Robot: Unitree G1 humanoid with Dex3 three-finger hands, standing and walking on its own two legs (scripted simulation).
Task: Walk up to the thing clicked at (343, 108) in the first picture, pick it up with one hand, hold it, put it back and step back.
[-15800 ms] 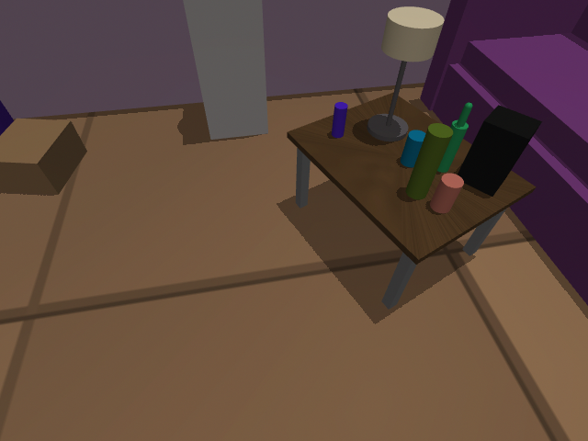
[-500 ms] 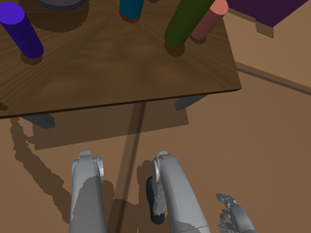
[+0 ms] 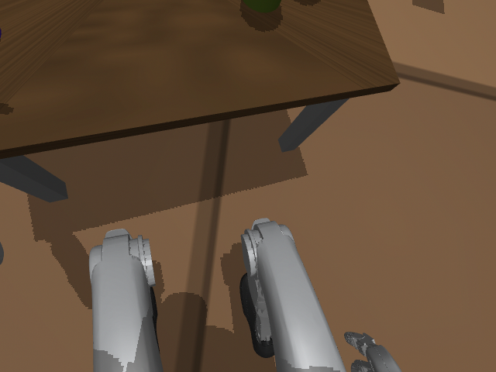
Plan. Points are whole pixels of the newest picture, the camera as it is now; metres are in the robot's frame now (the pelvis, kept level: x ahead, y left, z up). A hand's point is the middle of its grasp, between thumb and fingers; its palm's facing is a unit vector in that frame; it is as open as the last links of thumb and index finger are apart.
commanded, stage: close in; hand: left
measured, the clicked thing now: out of the picture +0.57 +0.31 +0.05
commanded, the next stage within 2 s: rest palm in 0.14 s
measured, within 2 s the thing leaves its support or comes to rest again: leaves its support in 1.76 s
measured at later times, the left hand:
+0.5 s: hand out of the picture +0.55 +0.31 +0.05, palm faces +0.37 -0.93 -0.03, open 17.6 cm
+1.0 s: hand out of the picture +0.55 +0.30 +0.05, palm faces +0.36 -0.93 -0.04, open 13.4 cm
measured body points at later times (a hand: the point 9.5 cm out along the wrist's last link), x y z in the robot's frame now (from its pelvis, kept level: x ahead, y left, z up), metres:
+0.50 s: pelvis +0.01 +0.00 +0.02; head +0.24 +0.06 +0.41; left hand +0.53 +0.36 +0.05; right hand +0.09 -0.27 -0.09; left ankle +0.10 +0.15 -0.38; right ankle +0.09 -0.13 -0.38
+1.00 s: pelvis +0.01 +0.00 +0.02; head +0.23 +0.05 +0.41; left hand +0.53 +0.35 +0.06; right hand +0.07 -0.27 -0.10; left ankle +0.10 +0.15 -0.38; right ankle +0.09 -0.13 -0.38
